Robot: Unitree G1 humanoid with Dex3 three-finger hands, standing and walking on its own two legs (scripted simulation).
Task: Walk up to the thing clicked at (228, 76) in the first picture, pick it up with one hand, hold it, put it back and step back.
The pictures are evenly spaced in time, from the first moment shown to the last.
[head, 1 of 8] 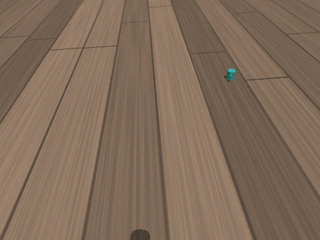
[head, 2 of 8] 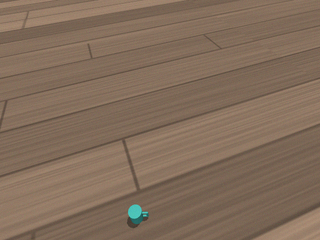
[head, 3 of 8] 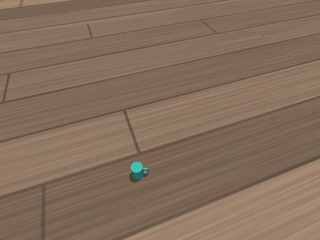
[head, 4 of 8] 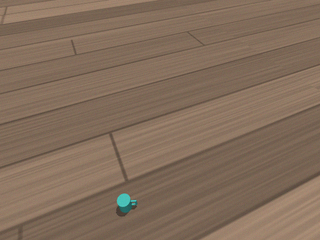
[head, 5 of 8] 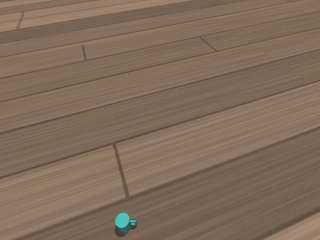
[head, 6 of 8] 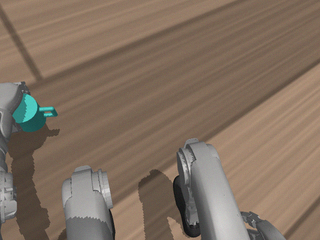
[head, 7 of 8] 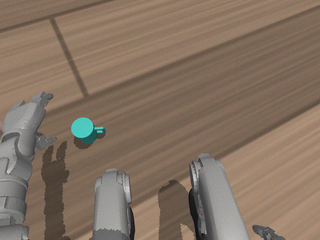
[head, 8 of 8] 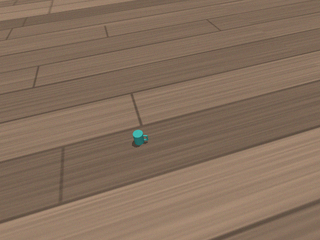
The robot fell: no
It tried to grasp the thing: yes
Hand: left
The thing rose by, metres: 0.66
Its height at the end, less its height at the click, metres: +0.00
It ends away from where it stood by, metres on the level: 0.00
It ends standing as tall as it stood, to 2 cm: yes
